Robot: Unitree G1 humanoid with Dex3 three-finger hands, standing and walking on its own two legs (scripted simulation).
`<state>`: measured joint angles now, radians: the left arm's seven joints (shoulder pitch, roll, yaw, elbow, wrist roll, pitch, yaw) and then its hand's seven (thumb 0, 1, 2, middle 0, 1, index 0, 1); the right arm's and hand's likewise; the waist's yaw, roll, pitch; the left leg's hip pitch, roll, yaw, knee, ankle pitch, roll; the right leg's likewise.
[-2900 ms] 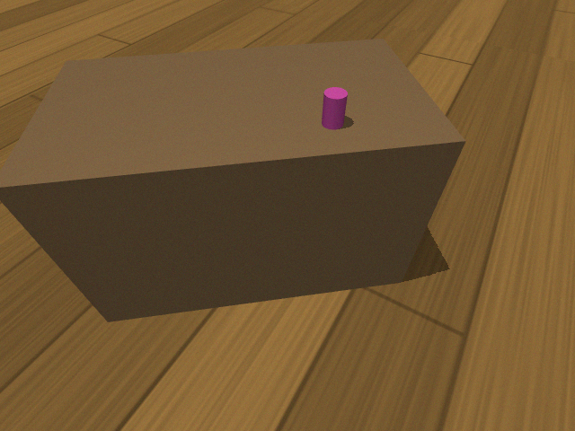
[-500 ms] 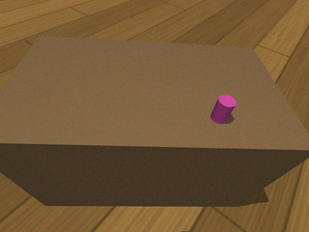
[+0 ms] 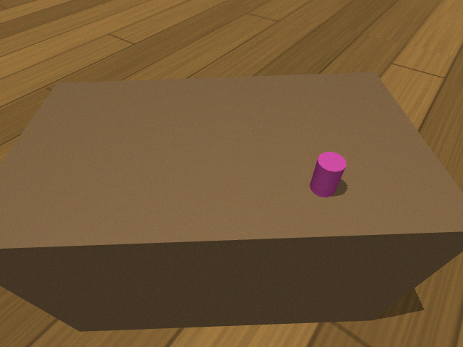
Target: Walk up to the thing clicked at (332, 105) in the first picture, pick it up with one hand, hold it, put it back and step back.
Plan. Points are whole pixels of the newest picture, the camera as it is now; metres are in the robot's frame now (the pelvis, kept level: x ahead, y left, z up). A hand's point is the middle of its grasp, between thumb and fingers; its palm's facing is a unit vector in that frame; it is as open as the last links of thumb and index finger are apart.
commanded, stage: walk up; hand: right
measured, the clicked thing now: (327, 175) +0.49 -0.21 -0.02
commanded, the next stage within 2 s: stand in 0.84 s
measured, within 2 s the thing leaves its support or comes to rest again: neither
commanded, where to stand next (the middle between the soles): +0.05 +0.01 m, yaw +0 degrees
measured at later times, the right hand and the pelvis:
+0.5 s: hand out of the picture +0.09 -0.25 -0.14, palm faces -0.02 +0.94 -0.34, open 7.4 cm; pelvis +0.01 +0.00 +0.02, yaw +0 degrees
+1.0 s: hand out of the picture +0.10 -0.24 -0.14, palm faces -0.03 +0.94 -0.33, open 7.4 cm; pelvis +0.02 +0.00 +0.02, yaw +0 degrees
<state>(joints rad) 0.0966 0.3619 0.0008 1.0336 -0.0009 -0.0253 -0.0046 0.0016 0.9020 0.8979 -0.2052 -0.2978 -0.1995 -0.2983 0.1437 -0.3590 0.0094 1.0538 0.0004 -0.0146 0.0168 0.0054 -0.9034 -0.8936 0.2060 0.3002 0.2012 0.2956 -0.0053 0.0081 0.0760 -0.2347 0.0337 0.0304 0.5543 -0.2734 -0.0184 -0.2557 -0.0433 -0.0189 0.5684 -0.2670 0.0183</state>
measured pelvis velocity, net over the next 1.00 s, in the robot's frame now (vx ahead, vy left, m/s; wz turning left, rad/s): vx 0.02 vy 0.00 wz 0.01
